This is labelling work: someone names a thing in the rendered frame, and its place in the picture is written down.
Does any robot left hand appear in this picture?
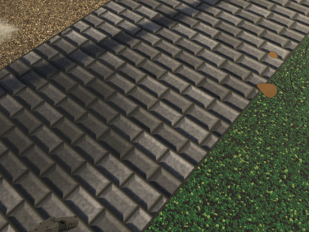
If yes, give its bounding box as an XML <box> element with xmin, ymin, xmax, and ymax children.
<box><xmin>29</xmin><ymin>217</ymin><xmax>79</xmax><ymax>232</ymax></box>

